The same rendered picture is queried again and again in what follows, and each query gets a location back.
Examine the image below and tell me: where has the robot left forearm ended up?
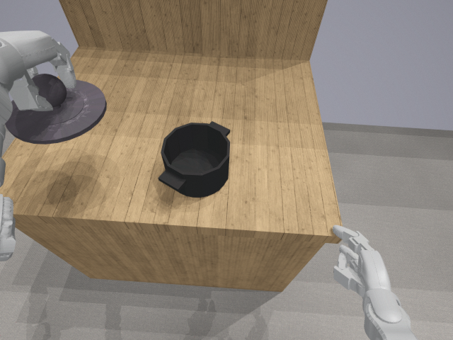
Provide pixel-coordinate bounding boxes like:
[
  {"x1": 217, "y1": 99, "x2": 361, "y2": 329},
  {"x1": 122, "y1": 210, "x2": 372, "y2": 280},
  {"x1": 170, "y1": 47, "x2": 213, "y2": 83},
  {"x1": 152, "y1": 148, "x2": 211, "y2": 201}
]
[{"x1": 0, "y1": 38, "x2": 25, "y2": 187}]

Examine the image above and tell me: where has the left robot upper arm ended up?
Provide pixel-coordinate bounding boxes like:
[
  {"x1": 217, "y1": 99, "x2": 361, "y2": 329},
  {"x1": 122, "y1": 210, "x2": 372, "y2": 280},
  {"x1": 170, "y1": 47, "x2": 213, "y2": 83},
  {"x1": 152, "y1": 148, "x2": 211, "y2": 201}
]
[{"x1": 0, "y1": 194, "x2": 16, "y2": 261}]

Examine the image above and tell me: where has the pot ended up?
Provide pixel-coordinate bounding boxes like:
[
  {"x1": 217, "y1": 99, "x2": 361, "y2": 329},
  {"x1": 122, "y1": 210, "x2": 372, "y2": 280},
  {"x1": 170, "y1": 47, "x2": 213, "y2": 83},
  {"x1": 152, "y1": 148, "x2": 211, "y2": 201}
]
[{"x1": 158, "y1": 121, "x2": 230, "y2": 198}]

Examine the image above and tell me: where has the table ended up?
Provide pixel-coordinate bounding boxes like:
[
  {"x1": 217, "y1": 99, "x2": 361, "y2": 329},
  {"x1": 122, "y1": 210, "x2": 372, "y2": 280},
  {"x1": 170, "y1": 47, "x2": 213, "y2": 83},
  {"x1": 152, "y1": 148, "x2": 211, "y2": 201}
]
[{"x1": 0, "y1": 0, "x2": 343, "y2": 292}]

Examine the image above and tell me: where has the lid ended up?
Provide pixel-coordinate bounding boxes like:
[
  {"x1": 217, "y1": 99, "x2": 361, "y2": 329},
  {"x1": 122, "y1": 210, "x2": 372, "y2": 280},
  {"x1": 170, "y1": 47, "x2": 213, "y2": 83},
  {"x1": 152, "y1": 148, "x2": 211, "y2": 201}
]
[{"x1": 5, "y1": 80, "x2": 107, "y2": 145}]

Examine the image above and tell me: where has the robot right hand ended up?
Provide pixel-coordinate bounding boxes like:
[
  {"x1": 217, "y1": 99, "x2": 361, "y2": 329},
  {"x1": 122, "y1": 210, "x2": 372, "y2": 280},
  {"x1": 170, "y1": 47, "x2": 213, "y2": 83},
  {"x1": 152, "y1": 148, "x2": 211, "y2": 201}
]
[{"x1": 333, "y1": 225, "x2": 391, "y2": 299}]

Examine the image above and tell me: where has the robot left hand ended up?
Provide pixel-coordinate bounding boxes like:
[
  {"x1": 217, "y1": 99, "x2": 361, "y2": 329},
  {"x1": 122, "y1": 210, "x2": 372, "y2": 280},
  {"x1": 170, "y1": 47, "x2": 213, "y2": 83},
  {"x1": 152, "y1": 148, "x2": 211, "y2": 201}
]
[{"x1": 0, "y1": 30, "x2": 76, "y2": 111}]

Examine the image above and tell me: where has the robot right forearm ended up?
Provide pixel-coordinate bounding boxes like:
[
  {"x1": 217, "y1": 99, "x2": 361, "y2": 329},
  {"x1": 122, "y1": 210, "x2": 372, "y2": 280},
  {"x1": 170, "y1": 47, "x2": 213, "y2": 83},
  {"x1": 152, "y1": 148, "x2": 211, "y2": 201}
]
[{"x1": 362, "y1": 288, "x2": 418, "y2": 340}]

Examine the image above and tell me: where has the knob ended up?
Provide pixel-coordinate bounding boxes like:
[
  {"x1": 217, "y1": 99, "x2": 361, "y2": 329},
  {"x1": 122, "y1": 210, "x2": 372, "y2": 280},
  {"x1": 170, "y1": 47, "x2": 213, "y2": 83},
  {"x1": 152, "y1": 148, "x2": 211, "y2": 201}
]
[{"x1": 31, "y1": 74, "x2": 67, "y2": 107}]

